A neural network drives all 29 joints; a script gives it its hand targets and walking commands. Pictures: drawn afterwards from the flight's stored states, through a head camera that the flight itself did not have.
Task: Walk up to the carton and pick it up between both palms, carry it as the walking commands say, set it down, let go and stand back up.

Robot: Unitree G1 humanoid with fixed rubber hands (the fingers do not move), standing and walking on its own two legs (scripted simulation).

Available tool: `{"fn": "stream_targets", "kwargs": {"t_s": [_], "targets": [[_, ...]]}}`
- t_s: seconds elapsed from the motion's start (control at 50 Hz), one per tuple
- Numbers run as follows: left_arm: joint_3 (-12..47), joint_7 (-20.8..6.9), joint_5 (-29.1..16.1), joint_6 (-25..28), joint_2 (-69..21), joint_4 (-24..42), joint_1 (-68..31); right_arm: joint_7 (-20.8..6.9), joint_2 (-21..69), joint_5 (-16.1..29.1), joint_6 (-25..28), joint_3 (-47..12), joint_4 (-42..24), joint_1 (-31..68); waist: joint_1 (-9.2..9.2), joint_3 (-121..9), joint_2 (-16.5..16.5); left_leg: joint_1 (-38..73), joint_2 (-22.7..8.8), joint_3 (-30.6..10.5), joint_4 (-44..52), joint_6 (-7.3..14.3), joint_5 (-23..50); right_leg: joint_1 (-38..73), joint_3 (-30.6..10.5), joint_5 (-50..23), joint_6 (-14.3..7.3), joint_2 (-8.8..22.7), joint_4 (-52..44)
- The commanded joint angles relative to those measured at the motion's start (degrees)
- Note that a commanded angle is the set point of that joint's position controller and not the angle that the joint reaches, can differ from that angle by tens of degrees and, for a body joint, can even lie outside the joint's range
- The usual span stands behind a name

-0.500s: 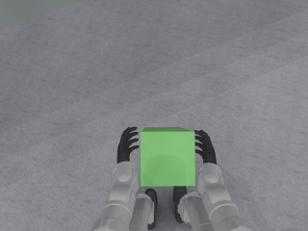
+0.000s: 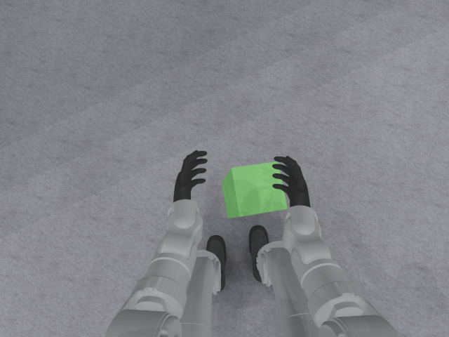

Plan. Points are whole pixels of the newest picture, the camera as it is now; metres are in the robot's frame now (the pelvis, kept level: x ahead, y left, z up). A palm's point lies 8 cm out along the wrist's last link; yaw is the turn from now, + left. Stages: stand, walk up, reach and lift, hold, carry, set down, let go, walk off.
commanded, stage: set down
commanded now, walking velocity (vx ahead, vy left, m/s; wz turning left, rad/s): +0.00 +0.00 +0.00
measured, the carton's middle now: (249, 193) +0.35 -0.05 -0.56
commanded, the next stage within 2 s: none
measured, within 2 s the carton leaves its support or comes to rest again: neither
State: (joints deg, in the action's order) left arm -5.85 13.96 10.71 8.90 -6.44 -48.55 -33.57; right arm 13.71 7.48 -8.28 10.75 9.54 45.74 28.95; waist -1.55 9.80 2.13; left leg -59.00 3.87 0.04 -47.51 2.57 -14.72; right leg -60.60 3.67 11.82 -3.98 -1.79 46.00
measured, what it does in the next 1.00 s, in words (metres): lowers itself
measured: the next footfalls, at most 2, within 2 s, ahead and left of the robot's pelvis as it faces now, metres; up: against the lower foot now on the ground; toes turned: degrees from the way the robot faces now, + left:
none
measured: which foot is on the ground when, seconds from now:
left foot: down 0.00-1.00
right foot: down 0.00-1.00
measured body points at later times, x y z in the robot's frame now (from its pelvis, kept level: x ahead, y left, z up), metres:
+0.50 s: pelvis -0.01 +0.01 -0.06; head +0.32 -0.01 +0.25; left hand +0.39 +0.08 -0.25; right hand +0.37 -0.11 -0.25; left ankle +0.06 +0.10 -0.68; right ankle +0.08 -0.07 -0.68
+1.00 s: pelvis -0.04 +0.00 -0.13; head +0.31 -0.01 +0.15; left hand +0.43 +0.07 -0.32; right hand +0.40 -0.11 -0.33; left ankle +0.06 +0.10 -0.68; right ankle +0.08 -0.08 -0.68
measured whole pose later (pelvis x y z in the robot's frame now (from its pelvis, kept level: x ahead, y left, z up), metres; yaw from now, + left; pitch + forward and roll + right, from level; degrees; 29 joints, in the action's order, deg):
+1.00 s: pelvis -0.04 +0.00 -0.13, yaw +0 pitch +41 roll +0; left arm -12.8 17.6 12.3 3.1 -5.3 -48.6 -59.1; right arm 15.2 6.4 -11.5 3.4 17.0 48.1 56.2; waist -1.5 10.0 1.8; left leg -98.8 4.6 0.0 -81.2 1.7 -23.4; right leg -100.1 3.7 19.9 -3.6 -2.7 78.8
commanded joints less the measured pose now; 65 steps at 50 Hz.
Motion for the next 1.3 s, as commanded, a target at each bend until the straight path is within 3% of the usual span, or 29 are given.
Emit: {"fn": "stream_targets", "kwargs": {"t_s": [0.0, 0.06, 0.16, 0.18, 0.24, 0.3, 0.36, 0.38, 0.44, 0.5, 0.54, 0.66, 0.76, 0.84, 0.88, 0.9, 0.96, 1.06, 1.08, 1.1, 1.14, 1.22, 1.24, 1.26, 1.28], "targets": [[-3.39, -0.84, -2.30, 4.71, 0.18, 6.12, -14.44, 1.82, 3.25, -0.57, 2.71, -3.75, -11.29, 18.26, 1.14, -48.68, -6.32, -0.22, 3.84, -7.52, -7.17, 1.37, 7.07, 26.45, -13.51, -11.61, 2.28, -2.45, 7.15], [-7.44, -0.33, -0.23, 4.24, 3.53, 5.68, -13.06, 2.84, 2.68, -2.08, 1.61, -1.62, -11.63, 17.68, 2.04, -52.76, -7.27, -3.13, 4.26, -6.88, -9.28, 1.58, 6.82, 28.53, -14.17, -14.31, 2.94, -2.59, 9.37], [-9.21, 0.60, 1.27, 3.29, 3.06, 5.57, -12.03, 2.68, 3.52, -2.59, -0.29, -1.91, -10.41, 17.76, 2.79, -55.36, -6.62, -5.77, 4.40, -6.38, -12.04, 1.43, 6.62, 25.71, -14.65, -14.60, 3.66, -2.75, 12.11], [-8.47, 0.66, 0.79, 3.14, 2.34, 6.45, -13.82, 2.61, 3.12, -3.39, -0.52, -0.98, -9.86, 17.71, 1.50, -55.53, -6.57, -5.73, 4.56, -6.64, -12.38, 1.31, 6.73, 23.99, -13.82, -14.44, 3.55, -3.09, 12.87], [-6.20, 0.77, 0.07, 2.99, -0.48, 6.95, -15.40, 1.94, 2.58, -4.18, -0.59, -0.80, -8.61, 18.87, -0.12, -53.91, -5.39, -5.69, 4.60, -7.80, -13.51, 1.01, 8.57, 17.17, -12.41, -14.03, 3.05, -3.62, 15.18], [-5.71, 1.21, 0.15, 3.05, -1.01, 7.85, -18.06, 1.21, 1.79, -3.30, -0.55, -0.54, -8.41, 22.43, 0.65, -52.78, -3.37, -5.81, 4.63, -8.47, -15.25, 0.62, 9.83, 10.61, -11.92, -12.45, 2.77, -3.97, 17.78], [-5.28, 1.64, -0.31, 2.70, -1.19, 8.04, -20.58, 0.91, -0.32, -3.48, -0.75, 1.56, -7.02, 24.20, -0.53, -52.54, -2.39, -5.97, 4.69, -8.63, -17.15, 0.03, 9.04, 5.92, -11.03, -9.68, 2.45, -4.32, 20.23], [-5.90, 2.05, 0.09, 2.57, -0.25, 8.40, -20.19, 0.99, -1.23, -3.21, -0.81, 2.34, -7.88, 24.97, 0.00, -53.97, -1.89, -4.77, 4.60, -8.62, -17.64, -0.11, 9.73, 5.41, -10.73, -9.35, 2.59, -4.40, 21.27], [-4.72, 2.81, -0.25, 2.01, -1.24, 8.98, -21.15, 0.90, -2.89, -2.94, -1.24, 3.44, -6.81, 25.09, -0.82, -56.34, -0.36, -3.16, 4.52, -9.05, -19.60, -1.00, 11.51, 1.92, -9.91, -9.26, 2.45, -5.17, 24.26], [-3.75, 3.54, -0.80, 1.22, -1.84, 9.85, -22.65, 0.84, -3.36, -2.02, -1.85, 2.62, -9.06, 28.08, -0.59, -61.20, -0.70, -1.28, 4.54, -8.92, -21.61, -1.26, 12.53, 0.76, -9.07, -9.03, 2.76, -5.75, 26.44], [-2.00, 3.73, -1.63, 0.64, -2.41, 10.98, -25.34, 0.95, -3.91, -1.95, -2.26, 2.49, -9.59, 29.64, -1.88, -62.92, -0.35, -1.16, 4.67, -8.97, -22.96, -1.47, 12.16, -0.04, -8.54, -8.40, 2.78, -5.89, 27.57], [-3.98, 4.35, -1.10, -1.41, -0.89, 9.62, -32.05, 1.68, -5.60, -4.00, -4.05, 5.51, -5.73, 35.22, -3.60, -59.16, -0.19, -6.49, 4.85, -8.28, -25.88, -1.72, 5.05, -6.57, -7.87, -1.36, 2.86, -6.34, 30.13], [-7.89, 4.39, 0.59, -3.06, 0.47, 4.71, -34.79, 1.70, -5.99, -5.26, -5.64, 7.60, -0.21, 38.18, -2.60, -53.15, -0.42, -14.08, 4.99, -7.02, -27.88, -1.58, -2.58, -10.03, -8.20, 4.47, 2.83, -6.31, 31.55], [-13.35, 3.87, 3.02, -4.15, 2.57, -1.13, -35.10, 1.49, -6.32, -5.97, -6.16, 8.94, 1.95, 41.78, -0.40, -51.20, -2.79, -19.40, 5.07, -5.82, -30.45, -1.36, -5.98, -10.86, -9.42, 8.06, 3.57, -5.88, 32.24], [-13.35, 3.38, 2.96, -4.54, 1.97, -1.06, -36.87, 1.57, -6.22, -5.63, -6.01, 7.98, -0.96, 45.00, -0.23, -54.17, -3.74, -21.07, 5.04, -5.21, -32.60, -1.48, -5.30, -9.16, -10.05, 6.98, 3.97, -5.87, 32.74], [-12.90, 3.22, 2.65, -4.58, 1.58, -1.29, -37.49, 1.47, -4.88, -4.82, -6.05, 6.26, -1.98, 46.46, 0.78, -55.32, -4.52, -21.56, 5.09, -5.00, -33.19, -1.17, -5.49, -8.60, -10.39, 7.32, 4.32, -5.85, 33.28], [-7.60, 2.12, 0.12, -4.43, -1.96, 0.95, -42.36, 1.35, -1.06, -2.71, -6.26, 1.50, -4.14, 49.76, -0.05, -59.27, -5.13, -24.54, 5.24, -4.08, -36.51, -1.04, -4.29, -6.31, -11.04, 4.41, 4.66, -6.02, 35.06], [-10.43, 3.28, 0.92, -5.31, 1.97, 0.71, -41.90, 2.37, -4.52, -4.11, -6.92, 3.90, -2.94, 49.56, 0.90, -62.60, -4.68, -25.42, 6.03, -3.82, -39.33, -1.41, -2.64, -6.63, -10.55, 1.11, 4.69, -7.15, 39.39], [-10.10, 3.33, 0.43, -5.21, 2.30, 1.39, -42.93, 2.39, -3.83, -4.10, -7.12, 3.84, -2.33, 49.35, 0.40, -63.14, -5.06, -26.05, 5.90, -3.70, -40.04, -1.46, -2.58, -6.40, -10.52, 0.66, 4.72, -7.26, 39.77], [-10.76, 3.49, 0.81, -5.25, 2.83, 2.27, -42.75, 2.45, -3.77, -3.97, -7.31, 4.08, -1.95, 48.63, 1.34, -64.29, -4.68, -26.23, 6.01, -3.33, -40.62, -1.71, -1.40, -6.19, -10.75, -0.79, 4.79, -7.43, 40.51], [-9.54, 3.56, 0.68, -5.23, 1.49, 1.92, -42.00, 2.12, -2.75, -4.02, -7.51, 3.51, -0.10, 47.47, 0.91, -63.63, -3.94, -26.11, 6.15, -3.56, -41.56, -1.74, -0.02, -8.33, -10.40, -2.11, 4.70, -7.73, 42.12], [-9.55, 3.97, 0.88, -4.83, 0.89, 3.15, -41.53, 1.65, -2.91, -3.95, -7.03, 2.87, -0.84, 48.28, 1.92, -63.96, -3.33, -25.57, 6.48, -4.29, -42.95, -1.91, 3.47, -11.08, -10.23, -5.15, 4.48, -8.44, 44.90], [-10.14, 3.98, 1.41, -4.99, 1.42, 0.90, -40.65, 1.54, -3.57, -4.82, -7.09, 4.19, 1.51, 47.29, 1.14, -61.15, -3.04, -26.79, 6.38, -4.62, -43.36, -2.14, 3.47, -13.24, -9.84, -5.23, 4.39, -8.45, 45.72], [-9.71, 3.91, 1.09, -4.63, 0.49, 2.21, -40.96, 1.35, -3.20, -4.23, -6.78, 3.24, -0.09, 48.34, 2.08, -62.18, -2.48, -26.54, 6.67, -4.48, -43.77, -2.21, 4.91, -12.78, -10.36, -6.62, 4.29, -8.58, 45.88], [-9.13, 3.91, 0.69, -4.64, -0.25, 1.89, -40.89, 1.14, -3.24, -4.19, -6.61, 2.43, -0.82, 49.22, 1.76, -61.86, -3.04, -26.34, 6.67, -4.79, -44.27, -2.15, 5.67, -13.92, -9.96, -7.01, 4.24, -8.73, 46.82]]}}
